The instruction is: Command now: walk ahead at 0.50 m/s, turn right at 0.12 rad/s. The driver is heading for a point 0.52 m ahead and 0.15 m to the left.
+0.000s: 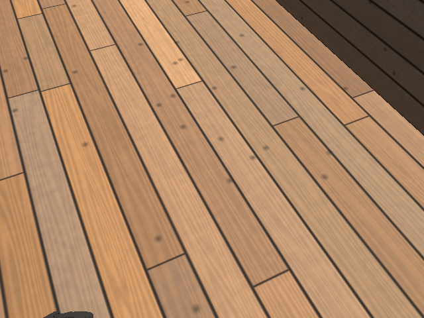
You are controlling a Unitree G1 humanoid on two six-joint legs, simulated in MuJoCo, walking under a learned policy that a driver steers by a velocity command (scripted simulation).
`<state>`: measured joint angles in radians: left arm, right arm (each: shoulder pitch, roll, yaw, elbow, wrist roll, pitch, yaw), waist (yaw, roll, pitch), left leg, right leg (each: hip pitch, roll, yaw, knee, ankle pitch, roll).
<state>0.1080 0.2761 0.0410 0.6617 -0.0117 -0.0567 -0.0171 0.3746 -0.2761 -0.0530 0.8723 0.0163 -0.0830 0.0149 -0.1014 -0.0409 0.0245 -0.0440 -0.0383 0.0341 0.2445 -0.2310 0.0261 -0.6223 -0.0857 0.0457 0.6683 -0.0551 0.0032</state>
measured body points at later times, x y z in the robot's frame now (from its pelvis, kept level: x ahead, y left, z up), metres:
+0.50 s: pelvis +0.27 -0.04 +0.00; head +0.29 -0.03 +0.45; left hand +0.24 +0.25 -0.13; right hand +0.49 -0.26 -0.10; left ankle +0.40 +0.15 -0.69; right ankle +0.20 -0.15 -0.75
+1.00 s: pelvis +0.47 +0.07 +0.00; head +0.51 +0.09 +0.45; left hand +0.51 +0.37 -0.12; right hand +0.68 -0.14 -0.11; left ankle +0.45 +0.14 -0.75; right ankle +0.64 -0.06 -0.70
